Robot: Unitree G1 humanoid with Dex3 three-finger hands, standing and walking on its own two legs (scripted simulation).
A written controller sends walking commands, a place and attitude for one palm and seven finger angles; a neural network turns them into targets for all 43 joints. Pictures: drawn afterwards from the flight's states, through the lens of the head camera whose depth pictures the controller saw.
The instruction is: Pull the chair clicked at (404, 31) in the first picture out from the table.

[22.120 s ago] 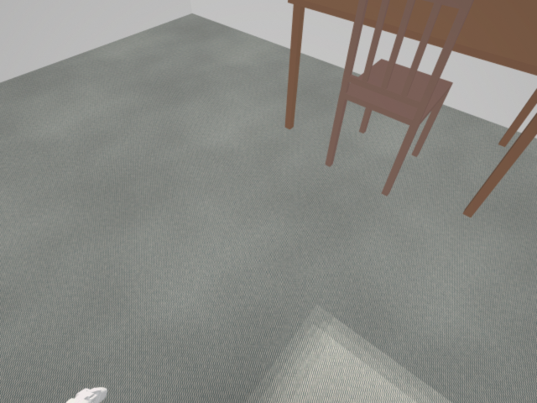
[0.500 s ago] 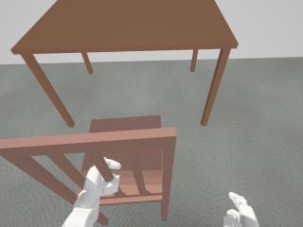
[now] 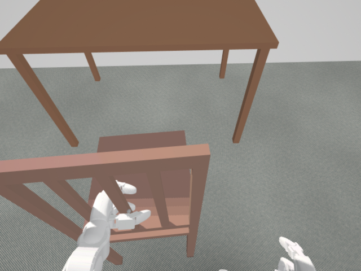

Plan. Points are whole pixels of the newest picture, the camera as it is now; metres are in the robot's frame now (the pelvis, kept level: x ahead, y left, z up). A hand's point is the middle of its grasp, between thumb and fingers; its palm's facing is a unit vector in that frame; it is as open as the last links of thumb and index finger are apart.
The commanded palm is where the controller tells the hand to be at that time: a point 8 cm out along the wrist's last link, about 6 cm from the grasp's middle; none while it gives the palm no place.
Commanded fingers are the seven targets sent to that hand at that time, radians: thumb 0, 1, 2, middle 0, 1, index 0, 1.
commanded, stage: open the thumb and straighten the fingers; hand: left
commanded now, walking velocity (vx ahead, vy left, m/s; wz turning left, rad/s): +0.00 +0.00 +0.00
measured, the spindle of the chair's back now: (122, 206) +0.28 +0.15 -0.04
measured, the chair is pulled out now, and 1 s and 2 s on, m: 0.57 0.57 0.57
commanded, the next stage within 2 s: draw the fingers out of the gap in 0.46 s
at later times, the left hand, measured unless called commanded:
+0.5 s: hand (124, 213) +0.26 +0.14 -0.06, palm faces +0.06 -0.99 -0.16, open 17.2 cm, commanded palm +0.24 +0.20 -0.03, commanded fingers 0.00 -0.55 0.20 0.00 0.00 0.00 0.00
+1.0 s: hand (120, 246) +0.19 +0.14 -0.06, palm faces +0.05 -0.99 -0.16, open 17.5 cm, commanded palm +0.16 +0.20 -0.03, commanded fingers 0.00 -0.55 0.20 0.00 0.00 0.00 0.00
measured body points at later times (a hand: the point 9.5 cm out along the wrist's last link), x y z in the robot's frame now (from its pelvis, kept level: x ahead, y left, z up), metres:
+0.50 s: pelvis +0.00 +0.00 -0.02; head +0.05 -0.02 +0.43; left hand +0.26 +0.20 -0.04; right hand +0.16 -0.25 -0.12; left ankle -0.03 +0.14 -0.72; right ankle +0.04 -0.13 -0.72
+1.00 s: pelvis +0.01 +0.00 -0.03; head +0.05 -0.01 +0.42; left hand +0.19 +0.19 -0.04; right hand +0.19 -0.24 -0.11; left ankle -0.03 +0.14 -0.72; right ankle +0.04 -0.13 -0.72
